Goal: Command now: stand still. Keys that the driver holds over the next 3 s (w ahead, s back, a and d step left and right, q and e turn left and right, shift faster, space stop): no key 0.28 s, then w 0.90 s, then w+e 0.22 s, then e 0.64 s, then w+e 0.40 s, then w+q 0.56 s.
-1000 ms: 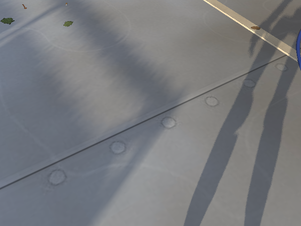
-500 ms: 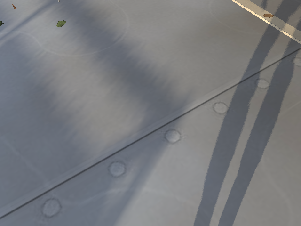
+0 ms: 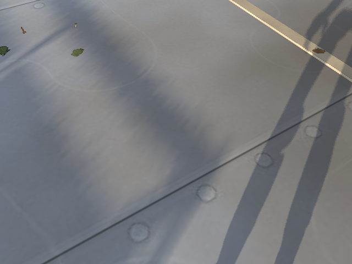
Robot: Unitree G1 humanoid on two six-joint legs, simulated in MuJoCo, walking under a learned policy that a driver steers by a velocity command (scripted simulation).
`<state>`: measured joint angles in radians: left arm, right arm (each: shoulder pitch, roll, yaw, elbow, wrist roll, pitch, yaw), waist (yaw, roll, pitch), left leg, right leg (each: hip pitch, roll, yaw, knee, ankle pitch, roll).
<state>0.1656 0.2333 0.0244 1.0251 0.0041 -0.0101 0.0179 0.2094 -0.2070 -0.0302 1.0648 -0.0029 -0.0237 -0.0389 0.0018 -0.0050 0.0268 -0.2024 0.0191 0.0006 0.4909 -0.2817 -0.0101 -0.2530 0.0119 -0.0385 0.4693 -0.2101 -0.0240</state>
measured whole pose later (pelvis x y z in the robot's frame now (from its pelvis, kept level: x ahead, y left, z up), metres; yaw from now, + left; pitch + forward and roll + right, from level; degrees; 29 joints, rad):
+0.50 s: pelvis +0.05 +0.01 -0.01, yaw +0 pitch +0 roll +0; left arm 0.25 0.23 0.05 1.09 -0.02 -0.05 0.02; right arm 0.27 -0.21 -0.04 1.09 0.02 -0.06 -0.02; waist 0.00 -0.01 -0.01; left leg -0.24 0.00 0.02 0.70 -0.47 0.07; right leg -0.24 0.01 -0.03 0.59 -0.35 -0.05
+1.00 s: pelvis +0.26 +0.02 -0.02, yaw +0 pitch +2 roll +0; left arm -0.11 0.22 0.03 0.87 -0.03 -0.09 -0.05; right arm 0.50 -0.21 -0.04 1.10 0.01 -0.08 -0.02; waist -0.09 -0.01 0.04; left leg 0.22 0.01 0.03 0.18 -0.42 0.00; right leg -0.57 -0.01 -0.06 0.53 -0.03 -0.09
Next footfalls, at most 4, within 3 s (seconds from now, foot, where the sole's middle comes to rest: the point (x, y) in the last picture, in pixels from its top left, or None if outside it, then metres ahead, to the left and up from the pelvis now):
1.02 right None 0.47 -0.09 -0.78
1.54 left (152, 200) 0.77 0.13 -0.78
1.98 right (210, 223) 0.67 -0.11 -0.78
2.46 left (178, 176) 0.89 0.01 -0.78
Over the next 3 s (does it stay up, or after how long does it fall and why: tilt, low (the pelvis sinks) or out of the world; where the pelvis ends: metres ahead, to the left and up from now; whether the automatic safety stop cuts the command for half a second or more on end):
stays up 0.92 -0.21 0.00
